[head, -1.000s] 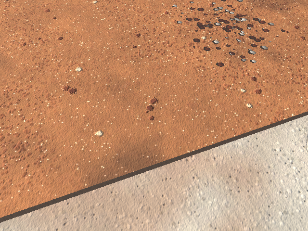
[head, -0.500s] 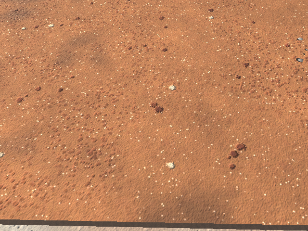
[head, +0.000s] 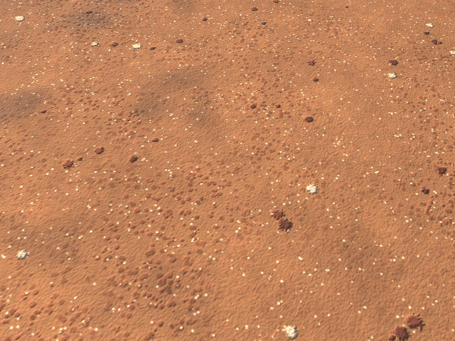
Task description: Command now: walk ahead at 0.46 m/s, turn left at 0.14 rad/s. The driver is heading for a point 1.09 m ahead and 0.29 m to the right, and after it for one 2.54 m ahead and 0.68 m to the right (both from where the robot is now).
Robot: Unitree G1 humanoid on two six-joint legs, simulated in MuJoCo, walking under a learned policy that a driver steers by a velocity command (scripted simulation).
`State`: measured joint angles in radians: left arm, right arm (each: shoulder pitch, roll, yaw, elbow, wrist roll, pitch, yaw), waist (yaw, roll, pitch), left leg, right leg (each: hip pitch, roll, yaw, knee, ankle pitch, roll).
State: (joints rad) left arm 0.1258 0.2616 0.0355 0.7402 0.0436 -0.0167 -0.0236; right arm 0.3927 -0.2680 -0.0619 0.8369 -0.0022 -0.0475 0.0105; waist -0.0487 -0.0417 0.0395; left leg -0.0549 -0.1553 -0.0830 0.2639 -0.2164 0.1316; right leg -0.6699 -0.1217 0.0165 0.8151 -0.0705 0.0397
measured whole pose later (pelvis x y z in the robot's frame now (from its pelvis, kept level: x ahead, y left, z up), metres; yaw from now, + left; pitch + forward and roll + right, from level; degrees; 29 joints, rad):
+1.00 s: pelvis +0.21 +0.01 +0.00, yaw -29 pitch +0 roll -2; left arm 0.22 0.33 0.09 0.79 0.01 0.09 -0.03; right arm 0.21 -0.25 -0.02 0.73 -0.02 0.01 -0.04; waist 0.00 -0.05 0.05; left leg -0.19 0.01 0.05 0.41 -0.23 0.05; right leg -0.45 0.07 0.08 1.05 -0.43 0.06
